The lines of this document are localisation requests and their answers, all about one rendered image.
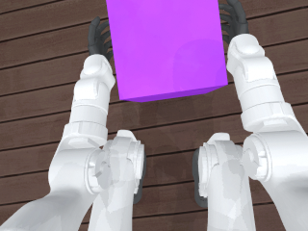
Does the robot left thigh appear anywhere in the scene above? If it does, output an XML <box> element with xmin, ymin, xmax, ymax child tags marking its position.
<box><xmin>88</xmin><ymin>136</ymin><xmax>144</xmax><ymax>231</ymax></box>

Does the robot left upper arm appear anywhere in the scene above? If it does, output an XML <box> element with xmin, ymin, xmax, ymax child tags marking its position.
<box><xmin>0</xmin><ymin>147</ymin><xmax>113</xmax><ymax>231</ymax></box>

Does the robot right forearm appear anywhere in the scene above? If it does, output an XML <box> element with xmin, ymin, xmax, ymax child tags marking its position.
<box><xmin>226</xmin><ymin>34</ymin><xmax>308</xmax><ymax>139</ymax></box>

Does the robot right hand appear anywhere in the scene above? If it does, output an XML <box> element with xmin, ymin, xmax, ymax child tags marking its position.
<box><xmin>218</xmin><ymin>0</ymin><xmax>249</xmax><ymax>45</ymax></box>

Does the robot left hand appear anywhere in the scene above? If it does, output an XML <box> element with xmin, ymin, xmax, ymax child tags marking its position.
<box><xmin>88</xmin><ymin>16</ymin><xmax>114</xmax><ymax>62</ymax></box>

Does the left robot foot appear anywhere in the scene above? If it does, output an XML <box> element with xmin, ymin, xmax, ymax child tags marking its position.
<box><xmin>133</xmin><ymin>151</ymin><xmax>147</xmax><ymax>204</ymax></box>

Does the robot right upper arm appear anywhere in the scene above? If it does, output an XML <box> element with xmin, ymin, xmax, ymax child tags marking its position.
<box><xmin>242</xmin><ymin>130</ymin><xmax>308</xmax><ymax>231</ymax></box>

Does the carton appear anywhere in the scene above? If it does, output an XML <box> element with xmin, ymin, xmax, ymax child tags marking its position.
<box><xmin>106</xmin><ymin>0</ymin><xmax>228</xmax><ymax>103</ymax></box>

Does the robot left forearm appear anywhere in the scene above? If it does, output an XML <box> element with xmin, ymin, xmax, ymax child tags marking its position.
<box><xmin>48</xmin><ymin>54</ymin><xmax>116</xmax><ymax>186</ymax></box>

